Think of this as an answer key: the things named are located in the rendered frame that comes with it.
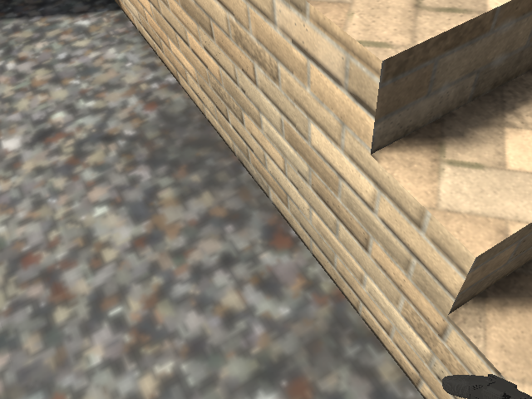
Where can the stairs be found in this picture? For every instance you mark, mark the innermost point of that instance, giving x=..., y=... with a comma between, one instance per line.
x=395, y=138

